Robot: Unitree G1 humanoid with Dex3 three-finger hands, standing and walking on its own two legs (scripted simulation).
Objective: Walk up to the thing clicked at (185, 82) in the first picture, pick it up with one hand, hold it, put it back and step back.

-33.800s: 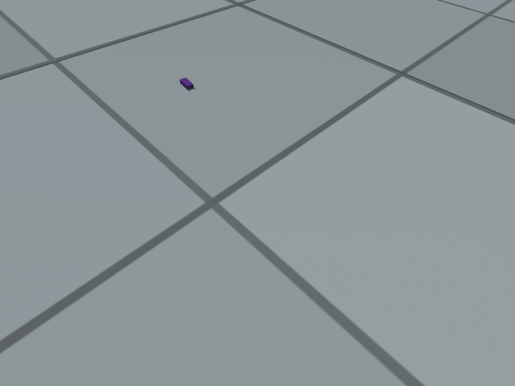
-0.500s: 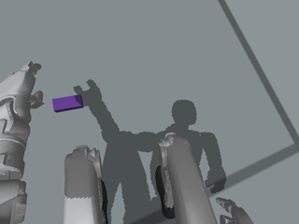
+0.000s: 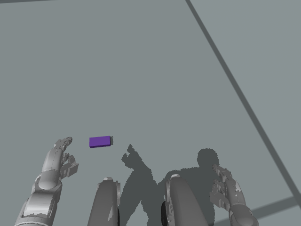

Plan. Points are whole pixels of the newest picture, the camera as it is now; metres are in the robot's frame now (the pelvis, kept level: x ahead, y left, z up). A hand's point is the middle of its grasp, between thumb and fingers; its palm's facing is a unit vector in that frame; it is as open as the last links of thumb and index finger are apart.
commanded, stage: home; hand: left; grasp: from above
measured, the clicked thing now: (100, 141) +0.52 +0.21 -0.58
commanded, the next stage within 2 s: none
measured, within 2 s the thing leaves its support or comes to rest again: neither
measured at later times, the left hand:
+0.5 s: hand (46, 184) +0.22 +0.19 +0.08, palm faces +0.10 -0.98 -0.20, open 7.4 cm
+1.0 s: hand (42, 192) +0.21 +0.19 +0.08, palm faces +0.09 -0.98 -0.20, open 7.4 cm
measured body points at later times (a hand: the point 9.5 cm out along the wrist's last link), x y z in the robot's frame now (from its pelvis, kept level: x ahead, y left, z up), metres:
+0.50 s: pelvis +0.06 +0.00 +0.12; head +0.08 +0.01 +0.57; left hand +0.22 +0.24 +0.09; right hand +0.22 -0.24 +0.06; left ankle +0.06 +0.13 -0.56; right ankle +0.06 -0.14 -0.56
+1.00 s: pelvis +0.05 +0.01 +0.12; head +0.07 +0.02 +0.57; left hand +0.20 +0.24 +0.09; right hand +0.22 -0.23 +0.06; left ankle +0.06 +0.13 -0.56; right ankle +0.06 -0.14 -0.56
